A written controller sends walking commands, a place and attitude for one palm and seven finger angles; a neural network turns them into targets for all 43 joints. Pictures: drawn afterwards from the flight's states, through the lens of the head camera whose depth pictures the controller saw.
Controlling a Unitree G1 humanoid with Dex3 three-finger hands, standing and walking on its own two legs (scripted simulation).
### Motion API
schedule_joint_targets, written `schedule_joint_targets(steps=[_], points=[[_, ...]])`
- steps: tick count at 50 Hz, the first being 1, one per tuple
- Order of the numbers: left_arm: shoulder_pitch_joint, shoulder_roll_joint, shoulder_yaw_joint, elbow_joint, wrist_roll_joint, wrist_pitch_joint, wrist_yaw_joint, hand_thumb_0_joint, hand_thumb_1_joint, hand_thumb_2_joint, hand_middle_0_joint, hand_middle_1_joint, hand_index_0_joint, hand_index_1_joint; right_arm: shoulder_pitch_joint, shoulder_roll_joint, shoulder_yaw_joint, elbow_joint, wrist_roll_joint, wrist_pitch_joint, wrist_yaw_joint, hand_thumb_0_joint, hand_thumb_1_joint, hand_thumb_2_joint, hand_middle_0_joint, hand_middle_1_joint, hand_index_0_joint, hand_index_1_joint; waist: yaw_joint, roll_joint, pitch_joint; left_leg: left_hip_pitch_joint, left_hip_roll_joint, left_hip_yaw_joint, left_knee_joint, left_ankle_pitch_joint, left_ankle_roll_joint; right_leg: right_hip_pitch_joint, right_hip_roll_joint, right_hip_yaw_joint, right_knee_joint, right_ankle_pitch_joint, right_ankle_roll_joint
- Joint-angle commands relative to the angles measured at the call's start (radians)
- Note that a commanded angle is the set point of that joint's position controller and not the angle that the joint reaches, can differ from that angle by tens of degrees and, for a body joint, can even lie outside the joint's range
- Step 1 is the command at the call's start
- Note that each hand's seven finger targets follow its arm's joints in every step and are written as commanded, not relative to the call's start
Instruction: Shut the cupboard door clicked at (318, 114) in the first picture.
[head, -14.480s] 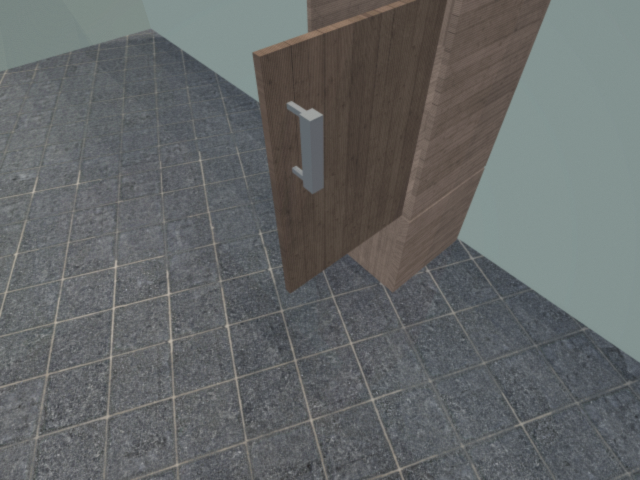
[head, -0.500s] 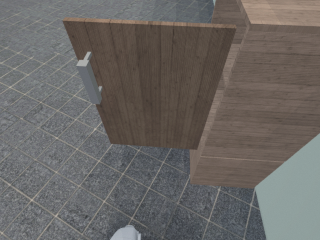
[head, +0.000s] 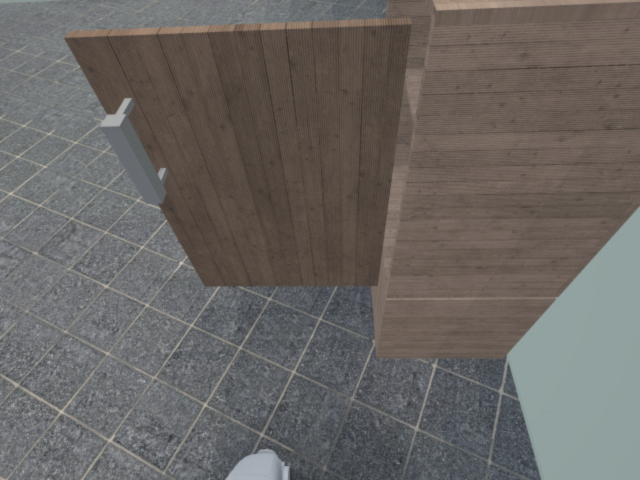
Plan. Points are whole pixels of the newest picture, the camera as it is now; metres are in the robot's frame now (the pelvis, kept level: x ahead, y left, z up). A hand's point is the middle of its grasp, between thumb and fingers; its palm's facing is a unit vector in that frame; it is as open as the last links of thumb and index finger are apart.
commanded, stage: come to a stop and stand still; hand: left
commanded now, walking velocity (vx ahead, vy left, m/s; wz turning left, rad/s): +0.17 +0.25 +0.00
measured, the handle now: (142, 152) +0.52 +0.30 +0.11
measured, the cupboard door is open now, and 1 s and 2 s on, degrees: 90 90 90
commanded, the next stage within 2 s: look again from close up in 0.80 s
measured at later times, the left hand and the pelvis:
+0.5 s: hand out of the picture -0.03 +0.21 -0.17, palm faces +0.12 -0.97 -0.21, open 7.4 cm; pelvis +0.00 +0.02 +0.01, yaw +2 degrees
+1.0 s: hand out of the picture +0.01 +0.21 -0.16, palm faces +0.00 -0.98 -0.21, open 7.4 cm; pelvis +0.00 +0.03 +0.02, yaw +1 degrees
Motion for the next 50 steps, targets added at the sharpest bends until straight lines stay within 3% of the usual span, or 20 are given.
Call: schedule_joint_targets(steps=[1,3,7,11,14,18,20,21,22,23,25,27,32,37,44,45,46,47,48,50], points=[[0.013,0.146,0.016,-0.048,0.001,-0.029,0.0,0.0,0.9,0.9,-0.2,-0.3,-0.2,-0.3,-0.002,-0.049,-0.008,-0.066,-0.006,-0.013,0.025,0.0,-0.9,-0.9,0.2,0.3,0.2,0.3,0.009,-0.277,-0.017,-0.018,-0.037,-0.051,0.211,-0.097,0.008,-0.081,-0.278,0.336,-0.499,-0.13,-0.118],[0.011,0.121,0.005,-0.036,-0.009,-0.042,-0.005,0.0,0.9,0.9,-0.2,-0.3,-0.2,-0.3,0.068,-0.077,-0.011,-0.021,-0.008,-0.022,0.03,0.0,-0.9,-0.9,0.2,0.3,0.2,0.3,-0.007,-0.231,0.007,-0.045,-0.032,-0.051,0.263,-0.014,-0.003,0.0,-0.244,0.238,-0.453,0.065,-0.105],[0.108,0.138,0.018,-0.003,-0.007,-0.053,0.0,0.0,0.9,0.9,-0.2,-0.3,-0.2,-0.3,0.078,-0.075,-0.008,-0.015,-0.003,-0.033,0.031,0.0,-0.9,-0.9,0.2,0.3,0.2,0.3,0.038,-0.156,-0.029,-0.075,-0.043,-0.033,0.211,-0.025,-0.026,0.17,-0.284,0.223,-0.403,0.292,-0.134],[0.182,0.15,0.027,0.041,-0.004,-0.053,0.007,0.0,0.9,0.9,-0.2,-0.3,-0.2,-0.3,0.054,-0.065,0.002,-0.028,0.007,-0.038,0.021,0.0,-0.9,-0.9,0.2,0.3,0.2,0.3,0.075,-0.175,-0.084,-0.055,-0.055,-0.019,0.093,-0.113,-0.035,0.299,-0.317,0.222,-0.327,0.584,-0.171],[0.181,0.158,0.026,0.058,-0.003,-0.048,0.011,0.0,0.9,0.9,-0.2,-0.3,-0.2,-0.3,0.067,-0.053,0.01,-0.029,0.014,-0.04,0.014,0.0,-0.9,-0.9,0.2,0.3,0.2,0.3,0.068,-0.216,-0.116,0.022,-0.072,-0.009,-0.008,-0.113,-0.028,0.295,-0.307,0.195,-0.278,0.738,-0.17],[0.1,0.131,0.013,0.063,-0.016,-0.037,0.008,0.0,0.9,0.9,-0.2,-0.3,-0.2,-0.3,0.173,-0.05,0.016,0.02,0.012,-0.056,0.007,0.0,-0.9,-0.9,0.2,0.3,0.2,0.3,-0.001,-0.191,-0.124,0.343,-0.071,0.025,-0.307,0.171,-0.008,0.075,-0.199,0.105,-0.206,0.512,-0.076],[0.133,0.052,-0.006,0.063,-0.021,-0.029,0.004,0.0,0.9,0.9,-0.2,-0.3,-0.2,-0.3,0.176,-0.13,0.006,0.018,0.005,-0.07,-0.003,0.0,-0.9,-0.9,0.2,0.3,0.2,0.3,0.009,0.054,-0.176,0.43,0.128,-0.155,-0.286,0.42,0.076,-0.02,-0.076,0.007,-0.133,0.193,-0.003],[0.127,0.029,-0.013,0.069,-0.017,-0.024,0.005,0.0,0.9,0.9,-0.2,-0.3,-0.2,-0.3,0.165,-0.143,0.004,0.014,0.004,-0.064,-0.008,0.0,-0.9,-0.9,0.2,0.3,0.2,0.3,0.009,0.1,-0.149,0.362,0.189,-0.171,-0.311,0.439,0.123,0.011,-0.054,-0.036,-0.104,0.046,0.013],[0.132,0.014,-0.017,0.07,-0.014,-0.021,0.004,0.0,0.9,0.9,-0.2,-0.3,-0.2,-0.3,0.137,-0.144,0.01,0.009,-0.001,-0.059,-0.011,0.0,-0.9,-0.9,0.2,0.3,0.2,0.3,0.017,0.059,-0.104,0.295,0.182,-0.139,-0.333,0.354,0.132,0.019,-0.043,-0.024,-0.099,-0.016,0.012],[0.103,0.014,-0.022,0.084,-0.011,-0.011,0.002,0.0,0.9,0.9,-0.2,-0.3,-0.2,-0.3,0.114,-0.121,0.016,0.015,0.0,-0.061,-0.014,0.0,-0.9,-0.9,0.2,0.3,0.2,0.3,0.011,0.136,-0.065,0.268,0.138,-0.14,-0.376,0.303,0.124,0.02,-0.046,-0.037,-0.102,0.015,0.016],[0.107,0.023,-0.025,0.096,-0.011,-0.007,-0.003,0.0,0.9,0.9,-0.2,-0.3,-0.2,-0.3,0.103,-0.105,0.025,0.013,0.001,-0.061,-0.02,0.0,-0.9,-0.9,0.2,0.3,0.2,0.3,0.013,0.133,0.002,0.239,0.117,-0.117,-0.39,0.303,0.109,0.019,-0.043,-0.02,-0.106,0.053,0.01],[0.131,0.028,-0.03,0.116,-0.011,-0.012,-0.005,0.0,0.9,0.9,-0.2,-0.3,-0.2,-0.3,0.106,-0.097,0.029,0.016,0.006,-0.065,-0.023,0.0,-0.9,-0.9,0.2,0.3,0.2,0.3,0.022,0.08,-0.01,0.262,0.096,-0.089,-0.358,0.356,0.097,0.045,-0.051,-0.006,-0.171,0.123,0.009],[0.124,0.041,-0.036,0.128,-0.01,-0.025,-0.003,0.0,0.9,0.9,-0.2,-0.3,-0.2,-0.3,0.128,-0.08,0.028,0.024,0.012,-0.07,-0.015,0.0,-0.9,-0.9,0.2,0.3,0.2,0.3,0.001,-0.099,-0.022,0.288,0.036,-0.05,-0.33,0.226,0.051,0.057,-0.079,0.041,-0.271,0.276,0.005],[0.127,0.044,-0.036,0.126,-0.014,-0.031,0.001,0.0,0.9,0.9,-0.2,-0.3,-0.2,-0.3,0.145,-0.071,0.036,0.049,0.011,-0.082,-0.015,0.0,-0.9,-0.9,0.2,0.3,0.2,0.3,0.003,-0.031,-0.07,0.323,0.039,-0.042,-0.329,0.306,0.047,0.087,-0.08,0.038,-0.268,0.301,0.004],[0.131,0.043,-0.038,0.136,-0.018,-0.033,0.003,0.0,0.9,0.9,-0.2,-0.3,-0.2,-0.3,0.172,-0.06,0.044,0.084,0.009,-0.085,-0.018,0.0,-0.9,-0.9,0.2,0.3,0.2,0.3,0.007,-0.015,-0.058,0.322,0.038,-0.036,-0.332,0.343,0.041,0.111,-0.082,0.035,-0.276,0.333,-0.002],[0.167,0.067,-0.051,0.15,0.0,-0.055,0.045,0.0,0.9,0.9,-0.2,-0.3,-0.2,-0.3,0.134,-0.113,0.047,0.012,0.022,-0.101,-0.005,0.0,-0.9,-0.9,0.2,0.3,0.2,0.3,0.002,0.028,-0.043,0.275,0.068,-0.031,-0.153,0.644,0.027,0.064,-0.1,0.061,-0.227,0.525,0.004],[0.16,0.108,-0.042,0.122,-0.003,-0.065,0.04,0.0,0.9,0.9,-0.2,-0.3,-0.2,-0.3,0.158,-0.108,0.056,-0.009,0.011,-0.105,-0.004,0.0,-0.9,-0.9,0.2,0.3,0.2,0.3,-0.011,0.088,-0.056,0.272,0.038,-0.029,-0.16,0.708,0.004,0.102,-0.114,0.032,-0.188,0.639,-0.014],[0.156,0.096,-0.042,0.105,-0.009,-0.064,0.029,0.0,0.9,0.9,-0.2,-0.3,-0.2,-0.3,0.221,-0.07,0.048,0.012,0.005,-0.115,-0.007,0.0,-0.9,-0.9,0.2,0.3,0.2,0.3,-0.013,0.118,-0.127,0.296,0.035,-0.034,-0.193,0.687,0.011,0.144,-0.105,0.035,-0.113,0.58,-0.028],[0.16,0.081,-0.047,0.107,-0.015,-0.066,0.026,0.0,0.9,0.9,-0.2,-0.3,-0.2,-0.3,0.235,-0.082,0.049,0.016,0.003,-0.115,-0.011,0.0,-0.9,-0.9,0.2,0.3,0.2,0.3,-0.005,0.072,-0.22,0.331,0.057,-0.048,-0.175,0.707,0.034,0.167,-0.09,0.019,-0.117,0.498,-0.031],[0.141,0.065,-0.052,0.095,-0.019,-0.06,0.021,0.0,0.9,0.9,-0.2,-0.3,-0.2,-0.3,0.217,-0.085,0.049,-0.002,0.01,-0.107,-0.013,0.0,-0.9,-0.9,0.2,0.3,0.2,0.3,-0.009,0.004,-0.232,0.343,0.059,-0.053,-0.182,0.596,0.054,0.153,-0.079,0.011,-0.147,0.417,-0.029]])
